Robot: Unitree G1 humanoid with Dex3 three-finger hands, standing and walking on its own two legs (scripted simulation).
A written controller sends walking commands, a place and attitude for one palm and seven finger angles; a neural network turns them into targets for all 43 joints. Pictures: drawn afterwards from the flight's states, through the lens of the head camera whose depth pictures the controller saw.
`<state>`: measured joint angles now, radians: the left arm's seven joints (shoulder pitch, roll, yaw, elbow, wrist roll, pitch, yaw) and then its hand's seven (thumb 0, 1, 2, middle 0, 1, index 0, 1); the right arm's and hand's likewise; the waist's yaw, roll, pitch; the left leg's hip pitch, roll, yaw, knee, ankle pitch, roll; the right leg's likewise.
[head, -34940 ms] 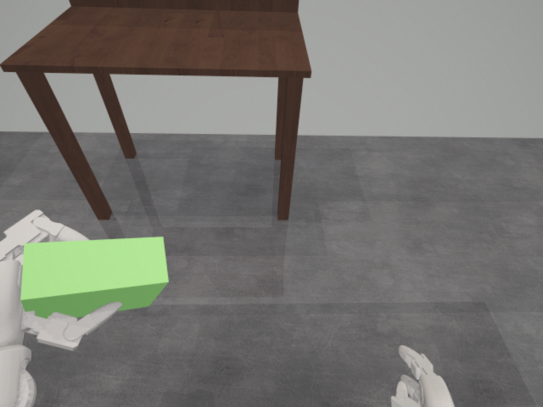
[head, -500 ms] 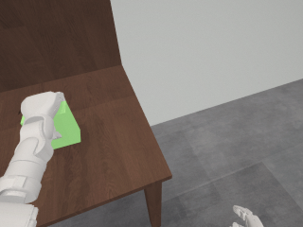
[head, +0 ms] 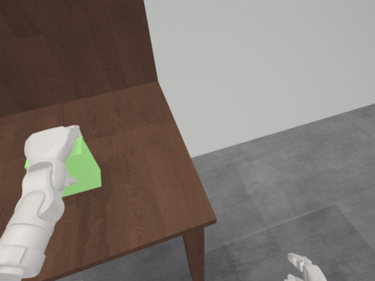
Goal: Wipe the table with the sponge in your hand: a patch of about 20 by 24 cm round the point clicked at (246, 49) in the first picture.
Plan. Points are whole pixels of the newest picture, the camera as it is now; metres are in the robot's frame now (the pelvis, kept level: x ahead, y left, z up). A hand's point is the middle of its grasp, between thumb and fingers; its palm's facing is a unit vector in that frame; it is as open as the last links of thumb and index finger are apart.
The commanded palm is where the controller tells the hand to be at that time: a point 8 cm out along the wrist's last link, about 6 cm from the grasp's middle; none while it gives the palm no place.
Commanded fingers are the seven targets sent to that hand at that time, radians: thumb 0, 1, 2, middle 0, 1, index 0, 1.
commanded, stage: wipe back along the first lane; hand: left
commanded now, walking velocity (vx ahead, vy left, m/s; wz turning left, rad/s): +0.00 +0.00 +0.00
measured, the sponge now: (71, 174) +0.33 +0.31 +0.04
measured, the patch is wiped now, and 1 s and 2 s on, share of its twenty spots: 1.00 1.00 1.00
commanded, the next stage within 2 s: lift the sponge slowly off the table in 1.24 s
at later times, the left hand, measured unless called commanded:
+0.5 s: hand (66, 174) +0.30 +0.29 +0.09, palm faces +0.01 -0.04 -1.00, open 9.8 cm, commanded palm +0.25 +0.27 +0.12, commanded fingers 0.00 0.10 1.30 -1.20 -1.60 -1.20 -1.60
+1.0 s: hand (62, 195) +0.25 +0.27 +0.09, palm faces +0.06 -0.07 -1.00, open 9.8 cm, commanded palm +0.20 +0.26 +0.12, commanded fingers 0.00 0.10 1.30 -1.20 -1.60 -1.20 -1.60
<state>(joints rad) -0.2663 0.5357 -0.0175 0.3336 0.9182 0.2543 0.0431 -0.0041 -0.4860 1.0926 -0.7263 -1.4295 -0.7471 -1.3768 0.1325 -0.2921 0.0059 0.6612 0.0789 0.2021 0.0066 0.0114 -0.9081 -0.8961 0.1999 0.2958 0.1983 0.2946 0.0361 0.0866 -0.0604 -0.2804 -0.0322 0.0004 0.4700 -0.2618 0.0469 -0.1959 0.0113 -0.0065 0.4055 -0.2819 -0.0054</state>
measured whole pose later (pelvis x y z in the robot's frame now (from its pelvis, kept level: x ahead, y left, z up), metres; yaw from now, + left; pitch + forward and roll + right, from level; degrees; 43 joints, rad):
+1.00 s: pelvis +0.00 -0.01 +0.00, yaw -1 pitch +1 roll +0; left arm 0.17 0.50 -0.02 -0.16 0.88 0.37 0.07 0.02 -0.47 1.08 -0.71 -1.44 -0.73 -1.40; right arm 0.06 -0.28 0.02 0.62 0.07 0.16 0.01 0.01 -0.91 -0.90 0.20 0.30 0.20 0.29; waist 0.07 0.11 -0.05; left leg -0.22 -0.02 0.02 0.48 -0.28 0.03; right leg -0.16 0.02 0.01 0.45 -0.31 -0.02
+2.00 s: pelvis -0.02 -0.02 +0.00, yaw -1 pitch -4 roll +0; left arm 0.26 0.51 -0.08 -0.30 0.86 0.40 0.01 0.00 -0.49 1.08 -0.75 -1.40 -0.78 -1.35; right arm 0.02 -0.27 0.03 0.64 0.05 0.15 -0.02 0.01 -0.91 -0.90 0.20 0.30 0.20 0.29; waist 0.12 0.12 0.00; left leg -0.14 0.00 0.01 0.44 -0.24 0.02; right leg -0.08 0.04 0.01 0.42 -0.27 -0.04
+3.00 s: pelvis -0.03 -0.03 +0.00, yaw -1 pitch -4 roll +0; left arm 0.10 0.59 -0.04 -0.40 0.80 0.48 -0.10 0.00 -0.50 1.08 -0.76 -1.39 -0.78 -1.34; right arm -0.02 -0.28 0.05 0.62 0.06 0.15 -0.03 0.02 -0.91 -0.90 0.20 0.30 0.20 0.29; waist 0.13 0.14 -0.01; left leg -0.15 -0.01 0.01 0.42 -0.21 0.01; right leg -0.10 0.04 0.01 0.42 -0.25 -0.04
